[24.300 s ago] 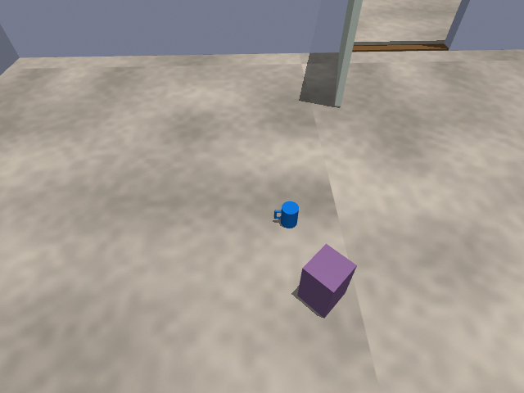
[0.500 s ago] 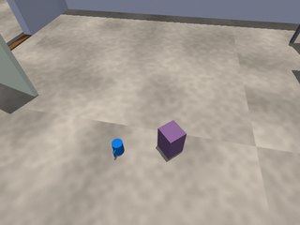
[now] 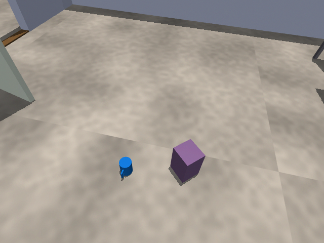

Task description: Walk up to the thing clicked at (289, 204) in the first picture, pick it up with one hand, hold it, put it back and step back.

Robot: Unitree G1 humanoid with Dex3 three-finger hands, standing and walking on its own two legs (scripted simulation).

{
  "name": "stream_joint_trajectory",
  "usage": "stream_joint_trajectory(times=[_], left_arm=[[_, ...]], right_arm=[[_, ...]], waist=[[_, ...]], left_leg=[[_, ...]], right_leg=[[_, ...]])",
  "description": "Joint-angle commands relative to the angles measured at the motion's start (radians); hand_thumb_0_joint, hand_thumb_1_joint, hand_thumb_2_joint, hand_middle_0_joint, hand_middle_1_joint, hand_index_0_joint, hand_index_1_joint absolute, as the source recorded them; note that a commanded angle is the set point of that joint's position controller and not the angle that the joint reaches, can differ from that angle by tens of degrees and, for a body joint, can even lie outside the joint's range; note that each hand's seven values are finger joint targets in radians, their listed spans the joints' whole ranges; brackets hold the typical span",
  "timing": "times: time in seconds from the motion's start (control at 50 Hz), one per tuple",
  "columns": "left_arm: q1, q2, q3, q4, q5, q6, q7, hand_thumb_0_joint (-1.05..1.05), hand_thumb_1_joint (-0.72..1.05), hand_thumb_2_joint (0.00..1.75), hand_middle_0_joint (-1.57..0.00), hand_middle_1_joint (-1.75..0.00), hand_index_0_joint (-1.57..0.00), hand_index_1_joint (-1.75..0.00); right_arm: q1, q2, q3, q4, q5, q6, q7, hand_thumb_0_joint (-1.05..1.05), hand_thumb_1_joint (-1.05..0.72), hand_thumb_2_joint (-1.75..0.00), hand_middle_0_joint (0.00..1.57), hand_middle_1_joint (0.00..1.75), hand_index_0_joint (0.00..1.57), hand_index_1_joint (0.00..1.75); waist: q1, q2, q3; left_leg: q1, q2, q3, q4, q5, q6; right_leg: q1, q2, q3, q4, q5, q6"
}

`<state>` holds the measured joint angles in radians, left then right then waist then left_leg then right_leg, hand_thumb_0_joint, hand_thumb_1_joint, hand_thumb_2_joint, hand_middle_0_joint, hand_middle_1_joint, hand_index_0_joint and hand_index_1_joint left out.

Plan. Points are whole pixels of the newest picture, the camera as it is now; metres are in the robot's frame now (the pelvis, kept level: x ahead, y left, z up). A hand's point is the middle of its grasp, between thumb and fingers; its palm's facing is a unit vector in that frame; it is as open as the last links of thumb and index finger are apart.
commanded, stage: walk up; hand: left
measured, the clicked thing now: (125, 168) +0.69 +0.21 -0.71
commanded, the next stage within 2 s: none
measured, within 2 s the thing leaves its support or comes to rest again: neither
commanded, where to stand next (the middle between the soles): +0.32 -0.04 m, yaw +0 degrees
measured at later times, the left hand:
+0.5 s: hand (92, 205) +0.26 +0.21 -0.12, palm faces -0.02 -0.92 -0.39, open 7.4 cm
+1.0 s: hand (93, 202) +0.28 +0.22 -0.16, palm faces -0.03 -0.93 -0.38, open 7.4 cm
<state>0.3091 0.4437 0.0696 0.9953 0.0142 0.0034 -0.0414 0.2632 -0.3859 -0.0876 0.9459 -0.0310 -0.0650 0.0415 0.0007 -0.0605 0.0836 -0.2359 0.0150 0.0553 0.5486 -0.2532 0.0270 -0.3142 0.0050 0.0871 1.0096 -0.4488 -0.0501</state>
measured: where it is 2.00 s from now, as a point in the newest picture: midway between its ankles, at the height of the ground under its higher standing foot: outside the picture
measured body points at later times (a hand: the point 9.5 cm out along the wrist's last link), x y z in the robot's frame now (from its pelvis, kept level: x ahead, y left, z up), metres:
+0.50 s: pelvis +0.17 -0.06 +0.00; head +0.19 -0.08 +0.45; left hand +0.26 +0.25 -0.09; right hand +0.22 -0.37 -0.13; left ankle +0.17 +0.09 -0.67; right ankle +0.21 -0.17 -0.73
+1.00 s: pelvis +0.20 -0.05 -0.01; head +0.23 -0.05 +0.44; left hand +0.28 +0.26 -0.13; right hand +0.33 -0.35 -0.12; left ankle +0.27 +0.07 -0.73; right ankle +0.19 -0.18 -0.73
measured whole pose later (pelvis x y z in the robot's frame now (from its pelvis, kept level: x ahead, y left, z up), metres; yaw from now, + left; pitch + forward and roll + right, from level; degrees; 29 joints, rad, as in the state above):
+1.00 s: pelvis +0.20 -0.05 -0.01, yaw -1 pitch -3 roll -1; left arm 0.16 0.38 0.00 1.00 0.00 -0.01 0.00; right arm 0.08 -0.37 -0.02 0.96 0.01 0.00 0.02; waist 0.02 0.02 0.10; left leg -0.35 0.03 0.01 0.63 -0.23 0.00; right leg -0.22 -0.01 -0.01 0.63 -0.36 0.01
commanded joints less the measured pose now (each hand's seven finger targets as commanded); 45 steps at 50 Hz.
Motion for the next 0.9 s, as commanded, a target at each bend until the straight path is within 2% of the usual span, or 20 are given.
stream_joint_trajectory(times=[0.0, 0.06, 0.14, 0.2, 0.26, 0.28, 0.3, 0.32, 0.36, 0.42, 0.54, 0.6, 0.64, 0.66, 0.68, 0.74, 0.78, 0.82, 0.84, 0.88], left_arm=[[0.026, 0.190, 0.043, -0.086, 0.000, -0.040, -0.009, 0.00, 0.90, 0.90, -0.20, -0.30, -0.20, -0.30], [-0.017, 0.172, 0.040, -0.123, 0.006, -0.041, -0.024, 0.00, 0.90, 0.90, -0.20, -0.30, -0.20, -0.30], [-0.098, 0.155, 0.043, -0.165, 0.012, -0.042, -0.042, 0.00, 0.90, 0.90, -0.20, -0.30, -0.20, -0.30], [-0.079, 0.146, 0.050, -0.165, 0.008, -0.052, -0.041, 0.00, 0.90, 0.90, -0.20, -0.30, -0.20, -0.30], [0.064, 0.170, 0.072, -0.136, 0.007, -0.069, -0.025, 0.00, 0.90, 0.90, -0.20, -0.30, -0.20, -0.30], [0.167, 0.217, 0.094, -0.124, 0.013, -0.079, -0.010, 0.00, 0.90, 0.90, -0.20, -0.30, -0.20, -0.30], [0.189, 0.314, 0.109, -0.144, 0.007, -0.087, 0.002, 0.00, 0.90, 0.90, -0.20, -0.30, -0.20, -0.30], [0.138, 0.330, 0.105, -0.167, -0.003, -0.083, 0.000, 0.00, 0.90, 0.90, -0.20, -0.30, -0.20, -0.30], [0.043, 0.244, 0.082, -0.194, -0.022, -0.074, 0.012, 0.00, 0.90, 0.90, -0.20, -0.30, -0.20, -0.30], [-0.011, 0.193, 0.056, -0.222, -0.011, -0.078, 0.021, 0.00, 0.90, 0.90, -0.20, -0.30, -0.20, -0.30], [-0.046, 0.181, 0.028, -0.229, -0.008, -0.069, 0.049, 0.00, 0.90, 0.90, -0.20, -0.30, -0.20, -0.30], [-0.091, 0.175, 0.012, -0.235, -0.028, -0.046, 0.056, 0.00, 0.90, 0.90, -0.20, -0.30, -0.20, -0.30], [-0.055, 0.123, 0.001, -0.231, -0.045, -0.028, 0.057, 0.00, 0.90, 0.90, -0.20, -0.30, -0.20, -0.30], [-0.026, 0.139, 0.004, -0.194, -0.048, -0.008, 0.063, 0.00, 0.90, 0.90, -0.20, -0.30, -0.20, -0.30], [-0.049, 0.151, 0.007, -0.171, -0.038, -0.002, 0.067, 0.00, 0.90, 0.90, -0.20, -0.30, -0.20, -0.30], [-0.025, 0.137, 0.008, -0.125, -0.032, -0.010, 0.062, 0.00, 0.90, 0.90, -0.20, -0.30, -0.20, -0.30], [0.008, 0.132, 0.007, -0.081, -0.019, -0.032, 0.062, 0.00, 0.90, 0.90, -0.20, -0.30, -0.20, -0.30], [-0.099, 0.220, 0.018, -0.106, -0.004, -0.051, 0.067, 0.00, 0.90, 0.90, -0.20, -0.30, -0.20, -0.30], [-0.168, 0.242, 0.019, -0.104, -0.010, -0.046, 0.062, 0.00, 0.90, 0.90, -0.20, -0.30, -0.20, -0.30], [-0.179, 0.187, -0.005, -0.091, -0.015, -0.041, 0.060, 0.00, 0.90, 0.90, -0.20, -0.30, -0.20, -0.30]], right_arm=[[0.027, -0.270, -0.054, -0.103, 0.014, -0.038, -0.020, 0.00, -0.90, -0.90, 0.20, 0.30, 0.20, 0.30], [0.054, -0.274, -0.054, -0.123, 0.013, -0.040, -0.019, 0.00, -0.90, -0.90, 0.20, 0.30, 0.20, 0.30], [0.064, -0.289, -0.056, -0.147, 0.016, -0.037, -0.014, 0.00, -0.90, -0.90, 0.20, 0.30, 0.20, 0.30], [0.055, -0.285, -0.052, -0.168, 0.018, -0.029, -0.016, 0.00, -0.90, -0.90, 0.20, 0.30, 0.20, 0.30], [0.066, -0.242, -0.031, -0.185, 0.017, -0.019, -0.021, 0.00, -0.90, -0.90, 0.20, 0.30, 0.20, 0.30], [0.105, -0.194, -0.011, -0.192, 0.020, -0.019, -0.023, 0.00, -0.90, -0.90, 0.20, 0.30, 0.20, 0.30], [0.141, -0.136, 0.007, -0.219, 0.035, -0.017, -0.022, 0.00, -0.90, -0.90, 0.20, 0.30, 0.20, 0.30], [0.094, -0.237, -0.020, -0.197, 0.022, -0.005, -0.037, 0.00, -0.90, -0.90, 0.20, 0.30, 0.20, 0.30], [0.135, -0.236, -0.021, -0.148, 0.044, -0.004, -0.041, 0.00, -0.90, -0.90, 0.20, 0.30, 0.20, 0.30], [0.184, -0.199, -0.015, -0.117, 0.032, 0.009, -0.030, 0.00, -0.90, -0.90, 0.20, 0.30, 0.20, 0.30], [0.089, -0.146, -0.002, -0.113, 0.023, 0.024, -0.042, 0.00, -0.90, -0.90, 0.20, 0.30, 0.20, 0.30], [0.075, -0.174, -0.010, -0.109, 0.020, 0.021, -0.049, 0.00, -0.90, -0.90, 0.20, 0.30, 0.20, 0.30], [0.010, -0.286, -0.032, -0.140, 0.009, 0.016, -0.054, 0.00, -0.90, -0.90, 0.20, 0.30, 0.20, 0.30], [-0.044, -0.305, -0.029, -0.150, 0.028, 0.016, -0.052, 0.00, -0.90, -0.90, 0.20, 0.30, 0.20, 0.30], [-0.061, -0.288, -0.025, -0.139, 0.024, 0.020, -0.052, 0.00, -0.90, -0.90, 0.20, 0.30, 0.20, 0.30], [-0.133, -0.256, -0.007, -0.136, 0.020, 0.029, -0.061, 0.00, -0.90, -0.90, 0.20, 0.30, 0.20, 0.30], [-0.150, -0.224, 0.005, -0.121, 0.032, 0.041, -0.055, 0.00, -0.90, -0.90, 0.20, 0.30, 0.20, 0.30], [-0.118, -0.177, 0.021, -0.115, 0.045, 0.048, -0.048, 0.00, -0.90, -0.90, 0.20, 0.30, 0.20, 0.30], [-0.108, -0.189, 0.013, -0.082, 0.044, 0.053, -0.049, 0.00, -0.90, -0.90, 0.20, 0.30, 0.20, 0.30], [-0.167, -0.213, 0.007, -0.065, 0.033, 0.048, -0.043, 0.00, -0.90, -0.90, 0.20, 0.30, 0.20, 0.30]], waist=[[-0.015, 0.186, 0.024], [-0.026, 0.201, 0.040], [-0.039, 0.203, 0.059], [-0.017, 0.189, 0.029], [0.068, 0.071, -0.050], [0.117, -0.098, -0.122], [0.097, -0.307, -0.123], [0.097, -0.169, -0.065], [0.045, -0.068, -0.007], [0.000, -0.113, -0.001], [0.013, -0.088, -0.098], [-0.024, -0.015, -0.118], [0.013, 0.182, -0.148], [0.017, 0.236, -0.160], [0.008, 0.242, -0.146], [0.041, 0.254, -0.131], [0.058, 0.218, -0.176], [0.001, 0.091, -0.149], [-0.030, 0.043, -0.133], [-0.013, 0.102, -0.102]], left_leg=[[0.090, 0.266, -0.307, -0.362, -0.156, 0.165], [0.099, 0.256, -0.221, -0.356, -0.054, 0.187], [0.026, 0.226, -0.162, -0.344, -0.114, 0.170], [0.002, 0.220, -0.138, -0.261, -0.015, 0.154], [-0.069, 0.161, -0.071, 0.053, 0.184, 0.104], [-0.137, 0.091, -0.018, 0.340, 0.170, 0.076], [-0.366, -0.072, 0.021, 0.575, -0.244, 0.014], [-0.366, -0.024, -0.105, 0.670, -0.320, 0.018], [-0.327, 0.013, -0.161, 0.671, -0.214, 0.020], [-0.218, 0.031, -0.105, 0.526, -0.139, -0.007], [-0.072, 0.019, -0.036, 0.184, -0.054, -0.023], [0.058, 0.006, -0.046, 0.014, 0.203, 0.016], [0.062, 0.247, -0.375, -0.095, 0.413, 0.119], [-0.019, 0.325, -0.441, -0.102, 0.399, 0.230], [-0.063, 0.328, -0.467, -0.119, 0.370, 0.245], [-0.052, 0.245, -0.312, -0.043, 0.363, 0.184], [-0.026, 0.179, -0.236, 0.076, 0.405, 0.102], [-0.099, 0.074, -0.153, 0.111, 0.240, 0.016], [0.015, 0.046, -0.123, 0.093, 0.091, 0.007], [0.067, 0.089, -0.174, 0.019, 0.131, 0.036]], right_leg=[[-0.225, -0.073, 0.032, -0.021, 0.117, 0.029], [-0.221, -0.095, -0.022, -0.171, 0.148, 0.055], [-0.134, -0.098, -0.085, -0.321, 0.239, 0.038], [-0.018, -0.072, -0.118, -0.386, 0.255, 0.026], [0.259, -0.021, -0.140, -0.479, 0.220, 0.001], [0.384, -0.080, -0.035, -0.577, 0.112, -0.031], [0.431, -0.376, 0.497, -0.759, 0.012, -0.137], [0.297, -0.441, 0.596, -0.764, -0.031, -0.240], [0.187, -0.338, 0.319, -0.719, 0.178, -0.215], [0.054, -0.240, 0.089, -0.693, 0.387, -0.175], [0.069, -0.262, -0.003, -0.504, 0.881, -0.165], [-0.013, -0.221, -0.011, -0.382, 0.686, -0.093], [-0.076, -0.057, -0.080, -0.230, 0.280, 0.004], [0.012, -0.006, -0.092, -0.147, -0.025, 0.016], [0.027, -0.010, -0.056, -0.098, -0.154, 0.017], [0.020, -0.032, -0.070, -0.228, -0.059, 0.004], [0.120, -0.053, -0.049, -0.483, 0.221, 0.002], [0.123, -0.204, 0.159, -0.537, 0.380, -0.060], [-0.005, -0.240, 0.160, -0.517, 0.379, -0.099], [-0.062, -0.159, 0.059, -0.513, 0.282, -0.029]])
